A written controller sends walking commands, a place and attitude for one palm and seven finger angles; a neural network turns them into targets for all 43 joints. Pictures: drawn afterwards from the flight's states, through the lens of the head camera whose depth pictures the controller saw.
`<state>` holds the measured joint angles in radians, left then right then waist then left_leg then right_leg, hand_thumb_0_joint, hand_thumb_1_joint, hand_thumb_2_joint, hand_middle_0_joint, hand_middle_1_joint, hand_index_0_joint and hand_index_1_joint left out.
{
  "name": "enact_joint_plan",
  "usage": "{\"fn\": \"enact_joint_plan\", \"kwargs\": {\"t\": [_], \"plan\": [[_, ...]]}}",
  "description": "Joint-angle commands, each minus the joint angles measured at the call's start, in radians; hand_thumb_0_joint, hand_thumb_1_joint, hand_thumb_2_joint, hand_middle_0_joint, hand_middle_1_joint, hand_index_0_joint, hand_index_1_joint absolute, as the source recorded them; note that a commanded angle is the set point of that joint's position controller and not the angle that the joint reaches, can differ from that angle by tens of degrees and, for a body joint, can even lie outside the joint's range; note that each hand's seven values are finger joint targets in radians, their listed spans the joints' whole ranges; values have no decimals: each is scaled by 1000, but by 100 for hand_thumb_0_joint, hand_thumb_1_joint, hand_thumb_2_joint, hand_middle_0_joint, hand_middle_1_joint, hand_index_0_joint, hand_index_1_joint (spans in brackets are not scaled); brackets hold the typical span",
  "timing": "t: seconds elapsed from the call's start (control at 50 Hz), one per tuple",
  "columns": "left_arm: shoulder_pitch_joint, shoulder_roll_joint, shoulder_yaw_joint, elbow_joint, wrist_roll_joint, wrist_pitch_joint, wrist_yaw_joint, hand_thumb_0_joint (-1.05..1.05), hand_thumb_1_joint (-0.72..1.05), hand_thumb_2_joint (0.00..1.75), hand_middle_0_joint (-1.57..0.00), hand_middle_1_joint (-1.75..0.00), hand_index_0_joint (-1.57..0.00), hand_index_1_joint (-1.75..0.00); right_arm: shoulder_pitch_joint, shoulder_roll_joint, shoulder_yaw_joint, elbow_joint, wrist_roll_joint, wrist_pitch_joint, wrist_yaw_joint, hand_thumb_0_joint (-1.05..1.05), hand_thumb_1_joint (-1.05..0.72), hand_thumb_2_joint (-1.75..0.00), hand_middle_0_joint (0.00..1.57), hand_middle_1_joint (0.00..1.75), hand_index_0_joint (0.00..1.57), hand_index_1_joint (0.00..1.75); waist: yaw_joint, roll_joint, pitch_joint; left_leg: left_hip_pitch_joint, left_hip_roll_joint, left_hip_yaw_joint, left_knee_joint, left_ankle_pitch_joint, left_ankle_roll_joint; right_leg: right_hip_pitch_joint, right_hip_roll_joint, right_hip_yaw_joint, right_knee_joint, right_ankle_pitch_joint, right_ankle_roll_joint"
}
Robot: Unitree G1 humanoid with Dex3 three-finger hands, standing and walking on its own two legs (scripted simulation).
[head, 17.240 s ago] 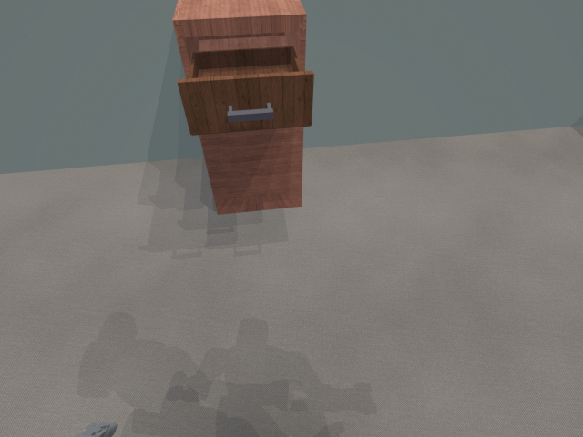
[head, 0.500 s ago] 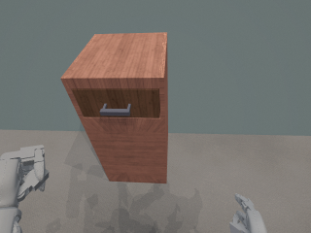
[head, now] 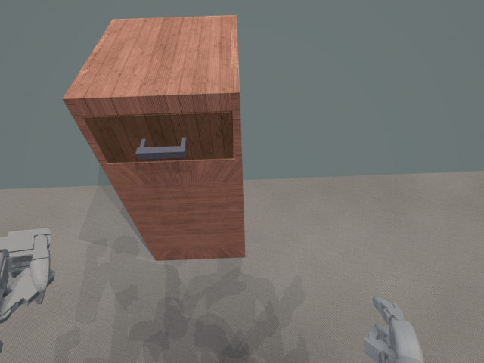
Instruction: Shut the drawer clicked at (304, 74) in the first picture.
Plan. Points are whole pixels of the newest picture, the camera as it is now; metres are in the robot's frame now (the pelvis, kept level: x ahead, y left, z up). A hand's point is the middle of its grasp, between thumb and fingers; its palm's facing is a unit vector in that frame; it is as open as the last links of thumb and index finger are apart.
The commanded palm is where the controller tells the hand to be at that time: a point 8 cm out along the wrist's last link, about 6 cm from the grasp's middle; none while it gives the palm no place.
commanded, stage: step back with the hand held close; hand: left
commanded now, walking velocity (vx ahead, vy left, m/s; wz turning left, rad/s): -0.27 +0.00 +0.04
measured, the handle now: (162, 147) +0.61 +0.25 -0.05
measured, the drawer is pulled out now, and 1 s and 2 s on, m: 0.00 0.00 0.00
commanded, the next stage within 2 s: stop stepping back and stand still in 0.68 s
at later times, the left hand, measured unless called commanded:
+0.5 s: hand out of the picture +0.08 +0.26 +0.16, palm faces +0.42 -0.79 -0.45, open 3.2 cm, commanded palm +0.03 +0.30 +0.17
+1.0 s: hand out of the picture +0.03 +0.25 +0.16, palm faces +0.30 -0.82 -0.49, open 3.2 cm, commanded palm -0.05 +0.29 +0.17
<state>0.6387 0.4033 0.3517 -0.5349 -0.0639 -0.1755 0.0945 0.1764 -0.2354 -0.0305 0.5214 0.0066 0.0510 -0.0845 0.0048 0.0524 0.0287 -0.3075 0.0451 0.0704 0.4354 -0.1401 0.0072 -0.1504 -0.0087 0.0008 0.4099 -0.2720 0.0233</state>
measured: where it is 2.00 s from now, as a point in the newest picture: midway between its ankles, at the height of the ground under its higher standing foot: outside the picture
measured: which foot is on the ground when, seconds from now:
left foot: down 0.00-0.76, up 0.78-0.82, down 0.84-1.00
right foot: down 0.00-0.52, up 0.54-0.72, down 0.74-1.00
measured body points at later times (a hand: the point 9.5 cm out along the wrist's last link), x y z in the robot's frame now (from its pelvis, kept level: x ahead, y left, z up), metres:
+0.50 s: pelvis -0.09 +0.02 -0.02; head -0.07 +0.02 +0.43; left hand +0.05 +0.30 +0.19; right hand +0.10 -0.21 -0.10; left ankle +0.01 +0.11 -0.74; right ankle -0.05 -0.13 -0.74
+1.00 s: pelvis -0.18 +0.01 -0.01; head -0.16 +0.02 +0.44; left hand +0.00 +0.29 +0.18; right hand -0.01 -0.22 -0.09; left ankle -0.05 +0.10 -0.74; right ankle -0.21 -0.10 -0.74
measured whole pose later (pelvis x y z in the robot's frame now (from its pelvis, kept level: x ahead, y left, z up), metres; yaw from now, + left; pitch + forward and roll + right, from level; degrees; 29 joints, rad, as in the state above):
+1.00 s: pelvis -0.18 +0.01 -0.01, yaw +0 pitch +1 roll -1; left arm 0.61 0.44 0.39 -0.57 -0.05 -0.19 0.13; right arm 0.20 -0.18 0.01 0.57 -0.01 -0.08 -0.07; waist -0.04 -0.01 0.02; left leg -0.42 -0.02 0.05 0.42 -0.07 0.04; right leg -0.22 0.05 0.02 0.57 -0.42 -0.02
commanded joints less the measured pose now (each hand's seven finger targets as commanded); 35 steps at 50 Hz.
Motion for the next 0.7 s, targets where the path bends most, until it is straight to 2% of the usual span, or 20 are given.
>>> {"fn": "enact_joint_plan", "kwargs": {"t": [0.0,0.12,0.24,0.26,0.3,0.34,0.36,0.38,0.4,0.42,0.46,0.48,0.5,0.52,0.54,0.56,0.58,0.64,0.66,0.68], "plan": [[22,154,131,-207,-10,-76,43,0,90,90,-140,-160,-140,-160,-86,-103,-31,-161,-1,-68,-6,0,-90,-90,20,30,20,30,-2,-2,-141,165,21,-47,-25,129,24,-102,-12,-12,-52,247,0],[15,153,137,-217,1,-118,61,0,90,90,-140,-160,-140,-160,-76,-112,-29,-150,-4,-106,-11,0,-90,-90,20,30,20,30,-11,33,-93,33,41,-108,-99,-177,30,-102,16,-9,-37,38,-4],[18,162,184,-235,31,-137,58,0,90,90,-140,-160,-140,-160,-98,-131,-36,-161,-5,-155,-17,0,-90,-90,20,30,20,30,9,175,-117,-321,140,-224,-270,-540,91,167,97,-26,227,30,7],[39,159,188,-234,28,-137,58,0,90,90,-140,-160,-140,-160,-86,-119,-34,-158,-5,-158,-15,0,-90,-90,20,30,20,30,10,156,-120,-333,131,-220,-242,-512,90,165,87,-17,218,36,-2],[45,158,179,-258,12,-141,52,0,90,90,-140,-160,-140,-160,-74,-107,-33,-150,-4,-166,-7,0,-90,-90,20,30,20,30,0,56,-116,-216,63,-153,-114,-393,56,22,47,40,82,10,-26],[18,186,184,-285,-5,-145,60,0,90,90,-140,-160,-140,-160,-51,-98,-41,-110,-3,-167,-3,0,-90,-90,20,30,20,30,-10,-145,-144,79,-38,-63,196,-209,-8,-311,-89,192,-137,-143,-85],[-7,150,144,-275,-4,-139,67,0,90,90,-140,-160,-140,-160,-49,-91,-40,-88,-6,-163,0,0,-90,-90,20,30,20,30,-19,-188,-125,131,-54,-61,300,-167,-17,-402,-159,231,-174,-123,-121],[-41,148,133,-266,6,-132,74,0,90,90,-140,-160,-140,-160,-52,-85,-39,-76,-12,-160,1,0,-90,-90,20,30,20,30,-25,-200,-116,142,-55,-60,331,-133,-18,-422,-186,234,-163,-44,-130],[-70,140,120,-252,11,-125,77,0,90,90,-140,-160,-140,-160,-58,-81,-36,-70,-15,-157,-1,0,-90,-90,20,30,20,30,-31,-199,-98,146,-54,-68,289,-108,-15,-417,-175,201,-129,40,-118],[-92,142,117,-229,14,-121,79,0,90,90,-140,-160,-140,-160,-69,-82,-33,-68,-16,-155,-6,0,-90,-90,20,30,20,30,-31,-179,-69,133,-43,-78,187,-91,-10,-390,-134,159,-92,77,-89],[-121,150,120,-219,19,-123,77,0,90,90,-140,-160,-140,-160,-89,-111,-33,-73,-16,-157,-21,0,-90,-90,20,30,20,30,-21,-28,-25,59,33,-163,-27,-64,20,-321,-5,77,-1,51,-23],[-98,156,131,-216,21,-137,73,0,90,90,-140,-160,-140,-160,-92,-115,-31,-83,-12,-160,-21,0,-90,-90,20,30,20,30,-19,86,-69,-41,108,-245,-152,-255,45,-198,45,29,112,-38,-4],[-78,133,135,-208,31,-149,65,0,90,90,-140,-160,-140,-160,-100,-133,-34,-97,-15,-170,-20,0,-90,-90,20,30,20,30,-13,220,-91,-254,200,-370,-321,-568,92,-2,110,7,312,-76,9],[-92,137,157,-214,45,-148,63,0,90,90,-140,-160,-140,-160,-115,-131,-33,-100,-25,-172,-21,0,-90,-90,20,30,20,30,-4,269,-83,-428,270,-461,-397,-710,145,103,129,21,493,-71,9],[-103,157,169,-220,49,-147,59,0,90,90,-140,-160,-140,-160,-112,-112,-36,-100,-29,-172,-18,0,-90,-90,20,30,20,30,0,220,-88,-421,278,-473,-375,-644,162,67,121,44,567,-82,3],[-88,156,167,-236,47,-146,57,0,90,90,-140,-160,-140,-160,-107,-102,-39,-102,-30,-173,-7,0,-90,-90,20,30,20,30,4,124,-105,-367,266,-419,-325,-546,160,25,113,43,570,-129,-9],[-63,149,161,-256,38,-147,56,0,90,90,-140,-160,-140,-160,-108,-105,-43,-106,-29,-175,5,0,-90,-90,20,30,20,30,8,115,-121,-323,240,-362,-288,-479,147,4,109,30,518,-178,-18],[39,154,158,-314,1,-147,53,0,90,90,-140,-160,-140,-160,-86,-89,-38,-98,-31,-188,30,0,-90,-90,20,30,20,30,10,217,-186,-100,179,-233,-239,-328,65,-57,90,-25,209,-243,-47],[38,149,143,-323,-10,-156,47,0,90,90,-140,-160,-140,-160,-73,-74,-29,-80,-32,-186,37,0,-90,-90,20,30,20,30,11,188,-203,-23,151,-209,-188,-229,30,-65,67,-22,32,-208,-58],[20,163,145,-324,-11,-168,42,0,90,90,-140,-160,-140,-160,-59,-71,-28,-64,-29,-180,39,0,-90,-90,20,30,20,30,-1,103,-190,59,107,-146,-73,-118,-2,-129,9,46,-127,-128,-70]]}}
